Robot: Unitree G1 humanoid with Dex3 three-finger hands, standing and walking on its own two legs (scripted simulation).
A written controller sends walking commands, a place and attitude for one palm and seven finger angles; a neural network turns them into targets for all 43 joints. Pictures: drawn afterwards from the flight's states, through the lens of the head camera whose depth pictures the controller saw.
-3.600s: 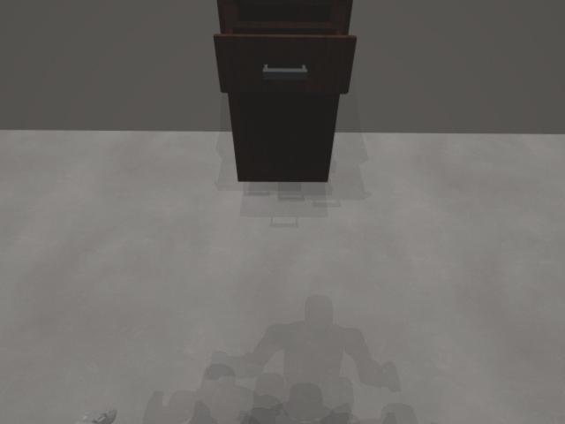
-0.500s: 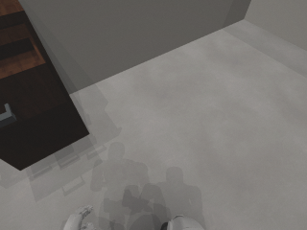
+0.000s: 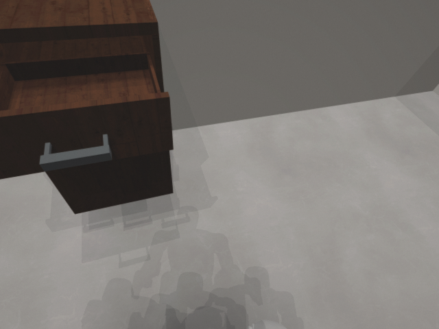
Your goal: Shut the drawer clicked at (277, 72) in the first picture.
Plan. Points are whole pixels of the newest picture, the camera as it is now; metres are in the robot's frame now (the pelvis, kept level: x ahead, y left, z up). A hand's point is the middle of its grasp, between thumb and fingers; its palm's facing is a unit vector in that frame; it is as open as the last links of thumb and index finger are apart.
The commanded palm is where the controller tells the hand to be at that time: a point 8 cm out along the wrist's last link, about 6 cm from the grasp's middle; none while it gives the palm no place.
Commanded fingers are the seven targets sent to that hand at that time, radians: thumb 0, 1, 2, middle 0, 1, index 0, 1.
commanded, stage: turn to face it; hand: left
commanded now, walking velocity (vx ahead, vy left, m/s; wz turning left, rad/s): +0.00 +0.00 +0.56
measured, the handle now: (77, 150) +0.46 +0.35 +0.00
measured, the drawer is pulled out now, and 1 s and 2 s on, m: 0.29 0.29 0.29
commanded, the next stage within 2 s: take the last steps up to it in 0.48 s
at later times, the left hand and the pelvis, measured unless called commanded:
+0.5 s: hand out of the picture +0.02 +0.14 -0.13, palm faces +0.29 -0.92 -0.28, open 7.4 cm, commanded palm none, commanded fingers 0.00 0.90 0.90 -0.20 -0.30 -0.20 -0.30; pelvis -0.02 -0.07 +0.01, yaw +15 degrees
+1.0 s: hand out of the picture -0.12 +0.17 -0.17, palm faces +0.41 -0.89 -0.18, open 7.4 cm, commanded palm none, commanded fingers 0.00 0.90 0.90 -0.20 -0.30 -0.20 -0.30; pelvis -0.02 -0.01 +0.02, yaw +21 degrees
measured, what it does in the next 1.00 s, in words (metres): steps on the spot, turning left: right foot, then left foot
